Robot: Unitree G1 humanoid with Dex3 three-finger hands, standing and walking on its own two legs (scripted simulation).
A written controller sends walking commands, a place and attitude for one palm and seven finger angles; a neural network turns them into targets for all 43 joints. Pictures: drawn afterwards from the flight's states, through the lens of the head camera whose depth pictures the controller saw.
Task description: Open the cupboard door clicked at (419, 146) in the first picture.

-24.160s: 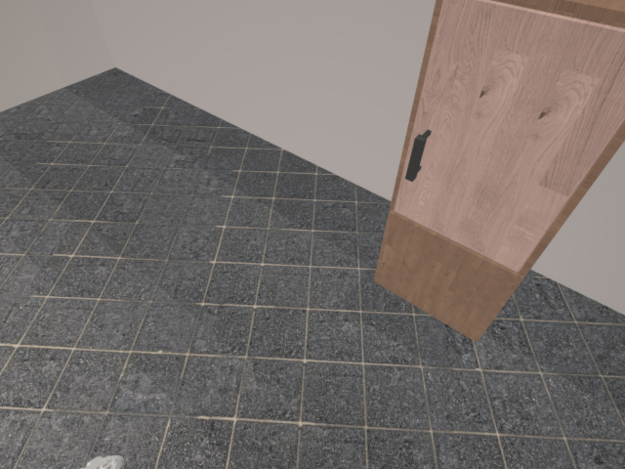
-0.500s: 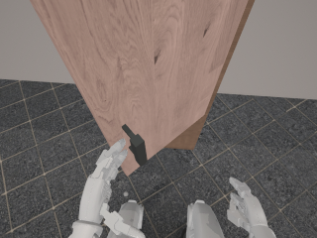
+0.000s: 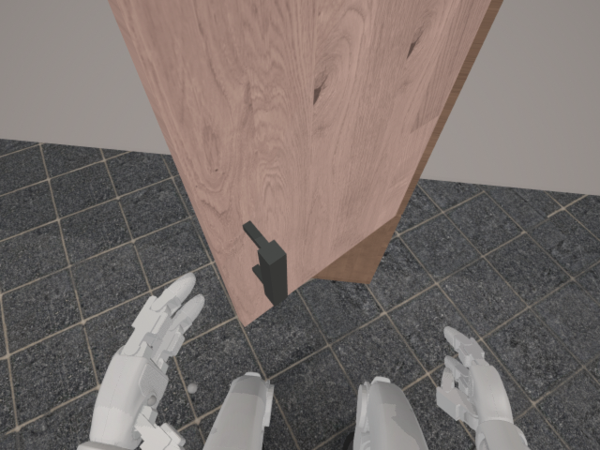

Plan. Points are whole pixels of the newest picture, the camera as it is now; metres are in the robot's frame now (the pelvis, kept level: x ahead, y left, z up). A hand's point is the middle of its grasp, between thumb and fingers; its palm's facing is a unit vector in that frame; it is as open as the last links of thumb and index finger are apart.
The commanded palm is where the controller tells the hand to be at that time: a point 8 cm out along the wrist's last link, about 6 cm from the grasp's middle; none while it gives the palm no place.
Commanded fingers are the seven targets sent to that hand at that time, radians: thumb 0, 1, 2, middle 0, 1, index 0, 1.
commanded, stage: draw the hand back to the body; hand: left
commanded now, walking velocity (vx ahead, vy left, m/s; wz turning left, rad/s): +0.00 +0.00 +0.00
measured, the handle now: (264, 264) +0.33 +0.08 +0.06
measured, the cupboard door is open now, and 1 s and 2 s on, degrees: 45 45 45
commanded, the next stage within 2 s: step back with the hand held close in 1.58 s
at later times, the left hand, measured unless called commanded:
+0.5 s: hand (101, 362) +0.19 +0.18 +0.16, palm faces -0.04 -1.00 -0.06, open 16.2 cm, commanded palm +0.16 +0.24 +0.18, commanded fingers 0.00 -0.29 0.39 -0.16 -0.30 -0.16 -0.30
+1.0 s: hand out of the picture +0.23 +0.25 +0.27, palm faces +0.35 -0.84 -0.41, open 11.5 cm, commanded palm +0.19 +0.29 +0.30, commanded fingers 0.00 0.58 0.76 -0.19 -0.30 -0.19 -0.30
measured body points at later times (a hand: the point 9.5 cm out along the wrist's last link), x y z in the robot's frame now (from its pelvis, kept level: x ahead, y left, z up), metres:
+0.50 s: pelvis +0.02 +0.01 +0.08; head +0.05 +0.02 +0.52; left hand +0.19 +0.23 +0.17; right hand +0.20 -0.21 +0.02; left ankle +0.02 +0.13 -0.57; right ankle +0.05 -0.13 -0.57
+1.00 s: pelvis +0.05 +0.01 +0.15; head +0.03 -0.01 +0.60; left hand +0.21 +0.29 +0.29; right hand +0.23 -0.20 +0.08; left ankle +0.02 +0.13 -0.57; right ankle +0.05 -0.13 -0.57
